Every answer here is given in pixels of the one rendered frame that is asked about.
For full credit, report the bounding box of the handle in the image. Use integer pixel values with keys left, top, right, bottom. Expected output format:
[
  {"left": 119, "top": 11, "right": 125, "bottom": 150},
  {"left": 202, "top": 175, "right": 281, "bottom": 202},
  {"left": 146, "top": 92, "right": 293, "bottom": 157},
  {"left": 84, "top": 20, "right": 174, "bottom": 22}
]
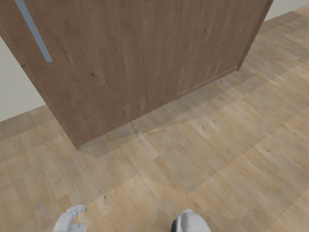
[{"left": 15, "top": 0, "right": 53, "bottom": 63}]

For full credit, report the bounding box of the wardrobe door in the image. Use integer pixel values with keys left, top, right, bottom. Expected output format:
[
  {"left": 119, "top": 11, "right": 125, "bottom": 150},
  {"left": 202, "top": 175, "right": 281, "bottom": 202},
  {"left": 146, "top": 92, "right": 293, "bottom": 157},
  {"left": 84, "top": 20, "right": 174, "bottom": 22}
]
[
  {"left": 0, "top": 0, "right": 192, "bottom": 145},
  {"left": 176, "top": 0, "right": 267, "bottom": 95}
]

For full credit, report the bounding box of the robot right thigh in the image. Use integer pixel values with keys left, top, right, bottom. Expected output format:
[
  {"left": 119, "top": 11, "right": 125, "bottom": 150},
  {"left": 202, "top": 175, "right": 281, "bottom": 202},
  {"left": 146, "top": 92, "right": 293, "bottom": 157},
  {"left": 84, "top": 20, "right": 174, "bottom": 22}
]
[{"left": 176, "top": 212, "right": 211, "bottom": 232}]

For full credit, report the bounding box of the right robot shin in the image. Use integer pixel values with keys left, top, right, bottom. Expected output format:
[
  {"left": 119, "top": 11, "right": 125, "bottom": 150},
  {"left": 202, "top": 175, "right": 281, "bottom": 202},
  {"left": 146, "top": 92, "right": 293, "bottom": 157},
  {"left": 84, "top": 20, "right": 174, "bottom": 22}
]
[{"left": 183, "top": 209, "right": 193, "bottom": 213}]

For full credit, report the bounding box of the left robot hand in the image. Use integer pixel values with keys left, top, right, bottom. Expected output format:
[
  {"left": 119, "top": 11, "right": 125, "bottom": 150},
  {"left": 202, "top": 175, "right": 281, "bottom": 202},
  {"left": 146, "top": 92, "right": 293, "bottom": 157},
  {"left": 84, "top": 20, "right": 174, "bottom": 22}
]
[{"left": 51, "top": 205, "right": 87, "bottom": 232}]

